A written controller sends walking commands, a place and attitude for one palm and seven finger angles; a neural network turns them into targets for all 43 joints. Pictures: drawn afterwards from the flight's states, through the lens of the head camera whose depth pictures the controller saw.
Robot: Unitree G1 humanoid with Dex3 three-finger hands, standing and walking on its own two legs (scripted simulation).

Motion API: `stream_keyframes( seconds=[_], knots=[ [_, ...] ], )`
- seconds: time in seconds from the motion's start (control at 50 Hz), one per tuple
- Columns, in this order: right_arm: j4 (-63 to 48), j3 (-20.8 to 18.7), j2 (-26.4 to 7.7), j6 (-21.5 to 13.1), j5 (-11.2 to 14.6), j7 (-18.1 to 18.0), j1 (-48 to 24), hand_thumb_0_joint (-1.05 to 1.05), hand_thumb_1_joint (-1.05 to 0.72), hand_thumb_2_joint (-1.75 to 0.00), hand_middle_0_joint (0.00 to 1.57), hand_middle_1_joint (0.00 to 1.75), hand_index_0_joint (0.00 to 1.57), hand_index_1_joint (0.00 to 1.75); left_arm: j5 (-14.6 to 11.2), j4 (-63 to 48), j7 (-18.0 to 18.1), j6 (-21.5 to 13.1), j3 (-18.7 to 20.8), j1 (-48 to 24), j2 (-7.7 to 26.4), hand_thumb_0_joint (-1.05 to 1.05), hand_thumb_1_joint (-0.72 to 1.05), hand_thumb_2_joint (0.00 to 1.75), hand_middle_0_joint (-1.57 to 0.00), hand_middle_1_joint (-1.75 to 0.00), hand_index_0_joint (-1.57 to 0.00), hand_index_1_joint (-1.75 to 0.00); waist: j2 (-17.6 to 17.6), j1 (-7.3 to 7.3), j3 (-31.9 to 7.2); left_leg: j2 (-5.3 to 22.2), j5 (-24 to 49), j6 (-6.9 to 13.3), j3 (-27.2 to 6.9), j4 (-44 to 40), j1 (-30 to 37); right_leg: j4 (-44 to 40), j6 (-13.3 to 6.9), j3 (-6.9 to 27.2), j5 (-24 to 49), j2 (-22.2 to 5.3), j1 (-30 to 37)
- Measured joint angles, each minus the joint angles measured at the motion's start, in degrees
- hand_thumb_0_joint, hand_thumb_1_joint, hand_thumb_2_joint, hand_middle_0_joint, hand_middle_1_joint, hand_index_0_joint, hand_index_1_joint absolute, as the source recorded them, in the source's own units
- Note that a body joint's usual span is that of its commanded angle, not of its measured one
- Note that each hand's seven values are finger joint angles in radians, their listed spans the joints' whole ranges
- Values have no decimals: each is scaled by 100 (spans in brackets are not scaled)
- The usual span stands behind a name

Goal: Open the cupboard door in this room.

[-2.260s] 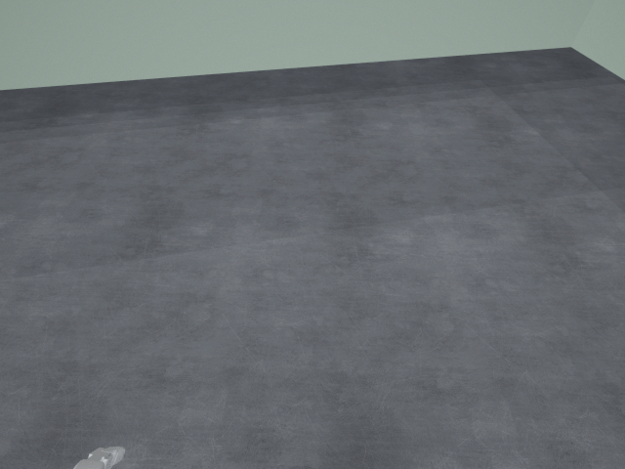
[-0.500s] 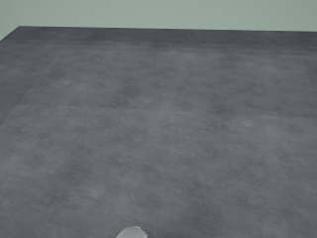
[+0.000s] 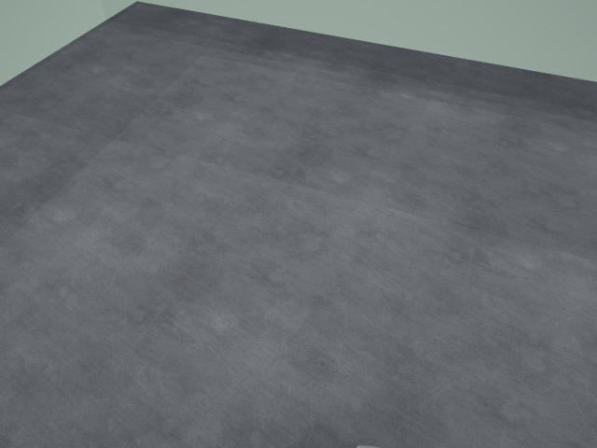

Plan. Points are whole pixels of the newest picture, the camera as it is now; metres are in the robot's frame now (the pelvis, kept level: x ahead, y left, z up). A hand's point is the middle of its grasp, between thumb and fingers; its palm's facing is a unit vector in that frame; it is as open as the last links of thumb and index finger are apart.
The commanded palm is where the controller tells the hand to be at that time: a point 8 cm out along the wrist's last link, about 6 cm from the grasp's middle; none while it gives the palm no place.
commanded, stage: turn or walk to find it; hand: left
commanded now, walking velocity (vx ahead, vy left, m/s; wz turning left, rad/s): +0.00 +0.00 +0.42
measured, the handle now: out of the picture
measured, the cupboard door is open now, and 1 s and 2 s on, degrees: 0 0 0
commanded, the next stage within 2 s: stand and wait in 1.86 s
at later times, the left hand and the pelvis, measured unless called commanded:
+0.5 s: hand out of the picture -0.04 +0.19 -0.18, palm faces +0.28 -0.93 -0.22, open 7.4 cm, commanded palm none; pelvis -0.02 -0.01 -0.01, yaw +15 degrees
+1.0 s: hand out of the picture +0.00 +0.21 -0.15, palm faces +0.43 -0.86 -0.27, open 7.4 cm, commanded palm none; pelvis -0.03 -0.02 -0.01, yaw +26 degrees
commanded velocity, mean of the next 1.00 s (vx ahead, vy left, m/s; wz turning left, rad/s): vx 0.00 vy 0.00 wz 0.42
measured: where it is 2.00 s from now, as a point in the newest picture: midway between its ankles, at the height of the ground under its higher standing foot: outside the picture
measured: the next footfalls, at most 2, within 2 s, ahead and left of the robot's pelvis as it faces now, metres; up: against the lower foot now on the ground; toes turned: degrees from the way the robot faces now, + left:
right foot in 0.10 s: +0.04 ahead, -0.13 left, +0.00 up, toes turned +0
left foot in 0.52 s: -0.04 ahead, +0.12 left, +0.00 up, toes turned +20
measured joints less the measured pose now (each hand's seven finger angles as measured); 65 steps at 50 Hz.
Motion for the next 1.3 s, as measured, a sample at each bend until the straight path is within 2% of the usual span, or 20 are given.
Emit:
stream_keyframes(
  seconds=[0.1,0.16,0.22,0.28,0.36,0.46,0.5,0.52,0.58,0.62,0.68,0.84,0.9,0.94,0.96,1.0,1.06,1.12,1.22,1.3],
  knots=[
    [11,-85,-101,90,13,30,143,1,-90,-90,20,29,20,30,-10,-204,21,-156,-58,-78,-147,0,91,90,-20,-30,-20,-30,158,-51,-78,-142,-53,-142,-246,341,-304,-1596,-135,-29,683,133,725],
    [58,-191,-216,183,24,41,195,1,-90,-90,20,29,20,30,48,-256,46,-246,-115,-55,-284,0,91,90,-20,-30,-20,-30,313,-58,-60,-165,-1002,-190,-240,1651,-813,-1601,-515,-244,754,122,754],
    [137,-266,-306,270,1,95,223,1,-91,-90,20,29,20,30,61,-257,55,-243,-146,62,-358,0,91,90,-20,-30,-20,-30,312,-49,-68,-75,-988,-261,-57,3169,-1259,-1822,-567,-395,822,38,909],
    [186,-292,-348,275,-3,124,259,1,-91,-90,20,29,20,30,75,-184,64,-236,-158,139,-378,0,90,90,-20,-30,-20,-30,260,-85,-56,129,-772,-377,78,3670,-1351,-2021,-560,-556,918,-37,1023],
    [272,-275,-344,310,10,121,249,1,-91,-90,19,29,20,29,98,-107,53,-257,-162,211,-360,0,90,90,-20,-30,-21,-30,125,-43,-6,323,-958,-471,209,3166,-1077,-2086,-528,-745,941,-163,1047],
    [286,-193,-276,268,60,104,84,1,-91,-90,19,29,19,29,125,5,35,-248,-112,280,-237,0,90,90,-20,-30,-21,-30,-72,79,91,384,-1205,-434,456,1819,-505,-1865,-408,-950,843,-354,904],
    [225,-152,-246,187,70,97,29,1,-91,-90,19,29,19,29,107,67,34,-218,-71,316,-155,0,90,90,-20,-30,-21,-30,-142,89,97,365,-791,-386,583,958,-162,-1622,-313,-1046,724,-451,796],
    [175,-134,-253,127,63,101,22,1,-91,-90,19,29,19,29,81,76,28,-188,-50,357,-117,0,90,90,-20,-30,-21,-30,-139,85,63,372,-489,-244,605,540,-7,-1411,-256,-1097,620,-488,689],
    [119,-83,-101,0,38,68,-94,1,-91,-90,19,29,20,29,60,180,53,-3,21,322,72,0,90,90,-20,-30,-20,-30,-356,145,106,241,-665,1,635,675,-76,-90,-91,-603,-354,-443,151],
    [81,-46,-29,-54,27,10,-101,1,-91,-90,20,29,20,29,49,259,50,62,53,267,128,0,91,90,-20,-30,-20,-30,-347,131,93,222,-625,23,573,531,0,692,-39,-357,-353,-307,-141],
    [67,-1,23,-86,29,-38,-90,1,-91,-90,20,29,20,30,28,253,9,37,64,168,144,0,91,90,-20,-30,-20,-30,-276,119,79,177,-413,36,464,195,162,1078,30,-188,-83,-225,-326],
    [73,-15,10,-40,1,-25,42,0,-90,-90,20,29,20,30,-7,-7,4,-10,12,-217,-6,0,91,90,-19,-30,-20,-30,-36,-17,20,29,-171,24,133,-85,250,83,75,-5,3,-99,-45],
    [83,-57,-47,13,-13,-9,114,1,-90,-90,20,29,20,30,-23,-124,10,-70,-27,-336,-96,0,91,90,-19,-30,-20,-30,77,-87,1,-15,-187,-45,-17,46,138,-688,25,-22,162,14,281],
    [87,-95,-94,49,7,7,189,1,-90,-90,20,29,20,30,-21,-222,9,-160,-61,-335,-134,0,91,90,-20,-30,-20,-30,119,-98,-49,-71,-275,-121,-100,280,-13,-1562,-15,-77,738,52,654],
    [94,-125,-143,66,31,19,205,1,-90,-90,20,29,20,30,7,-239,23,-224,-73,-339,-180,0,91,90,-20,-30,-20,-30,201,-100,-45,-53,-361,-146,-142,527,-142,-1703,-252,-145,897,93,708],
    [118,-200,-230,141,33,24,236,1,-90,-90,20,29,20,30,39,-274,25,-284,-137,-319,-268,0,91,90,-20,-30,-20,-30,319,-136,-27,-77,-1114,-198,-160,1524,-532,-1599,-490,-321,838,70,711],
    [200,-277,-324,250,11,79,252,1,-91,-90,20,29,20,30,50,-291,36,-282,-174,-181,-350,0,91,90,-20,-30,-20,-30,340,-110,-42,-28,-1150,-269,-34,3112,-1064,-1781,-540,-482,852,-3,859],
    [235,-298,-368,268,-2,120,277,1,-91,-90,20,29,20,30,67,-209,58,-250,-179,-61,-374,0,90,90,-20,-30,-20,-30,296,-127,-41,161,-878,-378,98,3671,-1246,-1994,-527,-634,958,-67,985],
    [298,-254,-348,295,21,122,244,1,-91,-90,19,29,19,29,101,-72,51,-261,-166,109,-336,0,90,90,-20,-30,-21,-30,109,-44,27,361,-1115,-482,288,2810,-919,-2067,-481,-838,990,-237,1041],
    [275,-187,-285,254,65,108,104,1,-91,-90,19,29,19,29,119,48,36,-239,-115,224,-215,0,90,90,-20,-30,-21,-30,-50,63,95,387,-1205,-438,495,1747,-499,-1844,-367,-995,894,-403,938]
  ],
)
